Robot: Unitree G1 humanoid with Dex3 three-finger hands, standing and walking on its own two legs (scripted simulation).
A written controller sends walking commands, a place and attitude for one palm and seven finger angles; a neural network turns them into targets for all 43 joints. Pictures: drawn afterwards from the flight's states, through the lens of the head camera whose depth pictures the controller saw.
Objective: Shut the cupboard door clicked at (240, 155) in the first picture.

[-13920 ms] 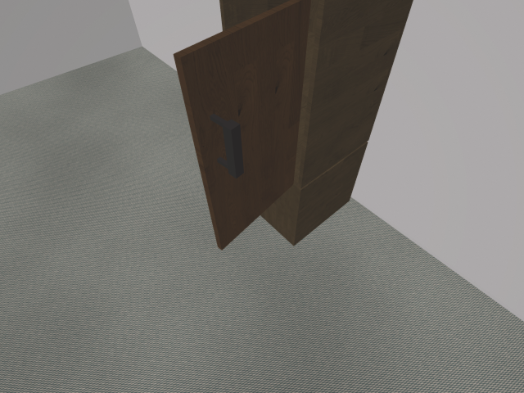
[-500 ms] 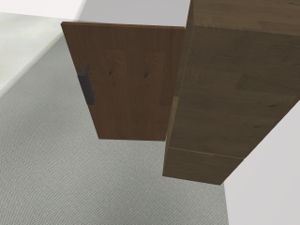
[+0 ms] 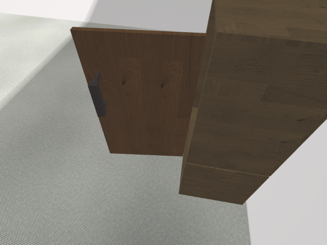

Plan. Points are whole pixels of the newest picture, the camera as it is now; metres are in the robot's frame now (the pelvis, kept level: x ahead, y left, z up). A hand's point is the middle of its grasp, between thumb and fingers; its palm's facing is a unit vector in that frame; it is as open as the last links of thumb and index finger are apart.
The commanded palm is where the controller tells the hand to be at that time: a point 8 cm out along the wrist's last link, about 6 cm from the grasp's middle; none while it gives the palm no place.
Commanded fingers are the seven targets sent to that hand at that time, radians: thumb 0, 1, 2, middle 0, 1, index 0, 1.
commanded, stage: look again from close up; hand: left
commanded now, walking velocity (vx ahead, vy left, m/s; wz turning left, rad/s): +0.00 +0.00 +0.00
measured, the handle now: (99, 95) +0.53 +0.24 +0.05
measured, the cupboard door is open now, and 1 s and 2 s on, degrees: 98 98 98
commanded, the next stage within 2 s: shuffle to correct the standing spot in 0.42 s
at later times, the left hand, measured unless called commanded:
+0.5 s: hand out of the picture +0.08 +0.22 -0.16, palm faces -0.04 -0.95 -0.31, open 7.3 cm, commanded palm none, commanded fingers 0.00 0.90 0.90 -0.20 -0.30 -0.20 -0.30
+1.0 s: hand out of the picture +0.07 +0.21 -0.19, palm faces -0.03 -0.98 -0.20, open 7.3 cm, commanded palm none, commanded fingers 0.00 0.90 0.90 -0.20 -0.30 -0.20 -0.30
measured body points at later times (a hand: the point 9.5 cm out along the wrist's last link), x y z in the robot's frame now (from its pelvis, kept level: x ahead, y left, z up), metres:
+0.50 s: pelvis +0.01 -0.01 +0.00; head +0.02 -0.01 +0.45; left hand +0.08 +0.27 -0.14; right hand +0.08 -0.30 -0.13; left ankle +0.02 +0.09 -0.74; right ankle +0.00 -0.15 -0.74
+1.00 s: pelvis +0.07 +0.02 -0.01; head +0.09 +0.04 +0.44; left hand +0.08 +0.26 -0.17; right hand +0.02 -0.21 -0.15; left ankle +0.02 +0.09 -0.74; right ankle +0.03 -0.11 -0.70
